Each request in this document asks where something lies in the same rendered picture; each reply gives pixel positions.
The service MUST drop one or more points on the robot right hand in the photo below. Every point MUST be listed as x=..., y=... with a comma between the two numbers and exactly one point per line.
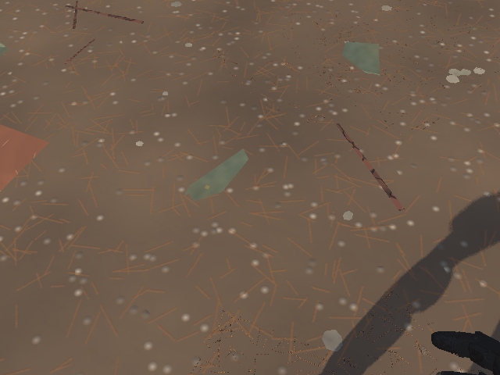
x=480, y=348

